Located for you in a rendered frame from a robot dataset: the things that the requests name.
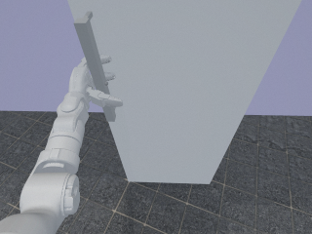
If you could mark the left robot upper arm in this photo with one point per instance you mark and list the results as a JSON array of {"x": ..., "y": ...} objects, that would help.
[{"x": 47, "y": 199}]

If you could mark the fridge door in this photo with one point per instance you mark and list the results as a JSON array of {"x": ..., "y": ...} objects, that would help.
[{"x": 186, "y": 71}]

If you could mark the left robot forearm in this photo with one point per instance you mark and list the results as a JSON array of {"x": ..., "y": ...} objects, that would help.
[{"x": 61, "y": 154}]

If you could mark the handle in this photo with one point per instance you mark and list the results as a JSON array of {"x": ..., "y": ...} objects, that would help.
[{"x": 89, "y": 46}]

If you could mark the left robot hand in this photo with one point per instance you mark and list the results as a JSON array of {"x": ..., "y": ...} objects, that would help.
[{"x": 81, "y": 80}]

